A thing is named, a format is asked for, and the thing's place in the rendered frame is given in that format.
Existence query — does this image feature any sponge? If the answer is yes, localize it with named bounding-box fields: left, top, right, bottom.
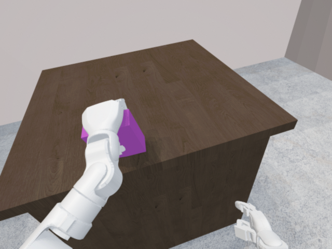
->
left=81, top=109, right=146, bottom=158

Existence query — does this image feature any robot right forearm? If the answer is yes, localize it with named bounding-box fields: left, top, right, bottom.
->
left=256, top=230, right=288, bottom=249

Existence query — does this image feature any robot left hand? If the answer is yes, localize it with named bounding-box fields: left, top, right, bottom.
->
left=82, top=99, right=127, bottom=155

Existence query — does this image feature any table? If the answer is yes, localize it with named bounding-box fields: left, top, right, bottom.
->
left=0, top=39, right=298, bottom=249

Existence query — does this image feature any robot left upper arm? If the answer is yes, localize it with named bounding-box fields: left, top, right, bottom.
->
left=28, top=230, right=73, bottom=249

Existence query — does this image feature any robot right hand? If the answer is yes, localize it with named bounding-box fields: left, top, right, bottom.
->
left=234, top=201, right=272, bottom=247

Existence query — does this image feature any robot left forearm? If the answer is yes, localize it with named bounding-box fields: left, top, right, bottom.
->
left=19, top=130, right=122, bottom=249

